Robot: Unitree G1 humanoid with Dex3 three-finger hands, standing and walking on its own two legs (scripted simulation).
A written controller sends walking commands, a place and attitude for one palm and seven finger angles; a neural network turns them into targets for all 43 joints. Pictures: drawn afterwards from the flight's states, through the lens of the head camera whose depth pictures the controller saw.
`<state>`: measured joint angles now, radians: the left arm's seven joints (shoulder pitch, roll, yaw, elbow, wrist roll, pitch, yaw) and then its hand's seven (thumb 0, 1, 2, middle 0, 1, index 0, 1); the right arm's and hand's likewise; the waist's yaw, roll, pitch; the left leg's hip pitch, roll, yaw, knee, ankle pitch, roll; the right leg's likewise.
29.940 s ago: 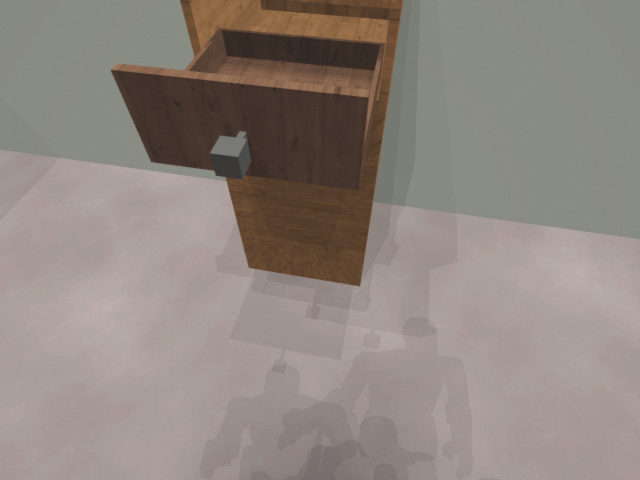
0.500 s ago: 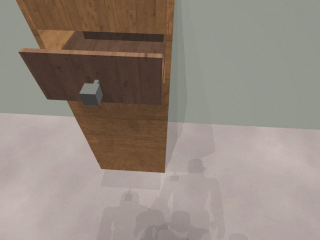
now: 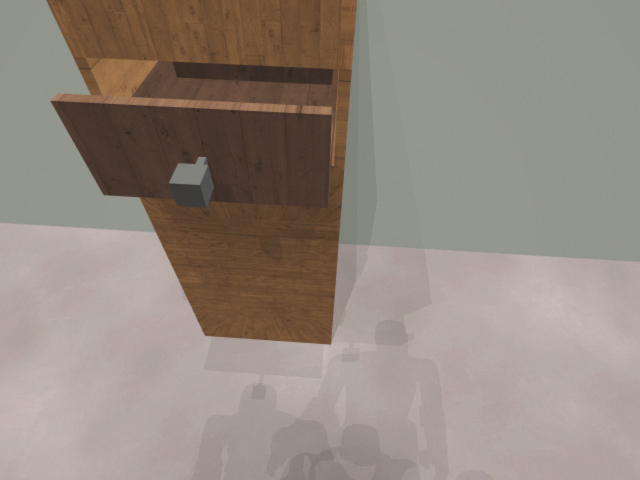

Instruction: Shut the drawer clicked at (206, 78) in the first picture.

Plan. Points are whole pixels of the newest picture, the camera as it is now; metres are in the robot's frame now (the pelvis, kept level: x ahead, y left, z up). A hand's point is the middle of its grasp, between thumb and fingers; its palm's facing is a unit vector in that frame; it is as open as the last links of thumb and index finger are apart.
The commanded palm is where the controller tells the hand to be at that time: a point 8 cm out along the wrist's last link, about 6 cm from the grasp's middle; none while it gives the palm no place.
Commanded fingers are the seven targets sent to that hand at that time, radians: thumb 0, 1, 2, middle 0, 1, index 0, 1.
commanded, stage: look again from close up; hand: left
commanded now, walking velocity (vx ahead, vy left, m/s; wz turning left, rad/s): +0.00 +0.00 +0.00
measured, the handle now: (196, 176) +0.49 +0.22 +0.10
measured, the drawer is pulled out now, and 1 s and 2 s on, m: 0.12 0.12 0.12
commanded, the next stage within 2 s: shuffle to correct the standing spot in 0.10 s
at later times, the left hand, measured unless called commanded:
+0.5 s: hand out of the picture -0.02 +0.15 -0.18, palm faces +0.03 -0.98 -0.20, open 7.4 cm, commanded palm none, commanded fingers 0.00 0.90 0.90 -0.20 -0.30 -0.20 -0.30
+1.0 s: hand out of the picture +0.05 +0.09 -0.19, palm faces +0.04 -0.99 -0.11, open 7.4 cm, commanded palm none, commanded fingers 0.00 0.90 0.90 -0.20 -0.30 -0.20 -0.30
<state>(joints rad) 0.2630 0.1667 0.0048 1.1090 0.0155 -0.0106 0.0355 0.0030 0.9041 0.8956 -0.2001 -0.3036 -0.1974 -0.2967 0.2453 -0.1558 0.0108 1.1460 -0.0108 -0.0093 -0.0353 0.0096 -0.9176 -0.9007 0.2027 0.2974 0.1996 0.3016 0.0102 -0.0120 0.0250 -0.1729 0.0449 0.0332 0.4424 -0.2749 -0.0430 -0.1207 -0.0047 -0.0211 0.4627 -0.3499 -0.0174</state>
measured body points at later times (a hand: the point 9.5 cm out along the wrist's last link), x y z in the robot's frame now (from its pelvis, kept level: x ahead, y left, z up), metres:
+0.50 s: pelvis +0.00 -0.03 -0.01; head +0.02 -0.03 +0.44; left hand -0.02 +0.20 -0.17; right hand -0.02 -0.24 -0.17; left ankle -0.03 +0.15 -0.74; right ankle -0.07 -0.10 -0.74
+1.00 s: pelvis +0.05 -0.08 +0.00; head +0.09 -0.04 +0.44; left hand +0.05 +0.14 -0.18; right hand +0.10 -0.32 -0.13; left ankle +0.04 +0.02 -0.74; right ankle +0.00 -0.22 -0.64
